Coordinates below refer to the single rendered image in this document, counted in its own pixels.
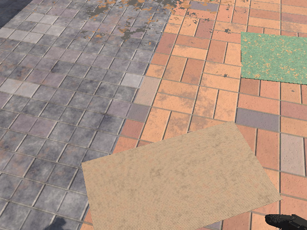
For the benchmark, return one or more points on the right robot hand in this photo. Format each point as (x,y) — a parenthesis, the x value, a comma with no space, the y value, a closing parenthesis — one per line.
(286,222)

